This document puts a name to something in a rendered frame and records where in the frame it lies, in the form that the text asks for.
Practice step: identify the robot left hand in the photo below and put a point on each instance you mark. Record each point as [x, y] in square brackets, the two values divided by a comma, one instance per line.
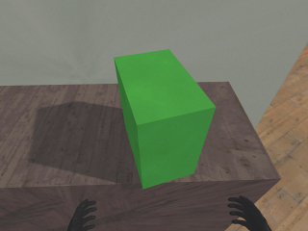
[78, 220]

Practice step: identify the carton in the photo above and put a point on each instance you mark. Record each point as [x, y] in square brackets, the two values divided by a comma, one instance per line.
[166, 115]

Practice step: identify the robot right hand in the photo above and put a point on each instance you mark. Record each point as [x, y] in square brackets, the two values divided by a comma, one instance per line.
[254, 221]

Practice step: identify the pedestal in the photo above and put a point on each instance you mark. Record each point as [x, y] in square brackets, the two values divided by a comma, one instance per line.
[63, 144]

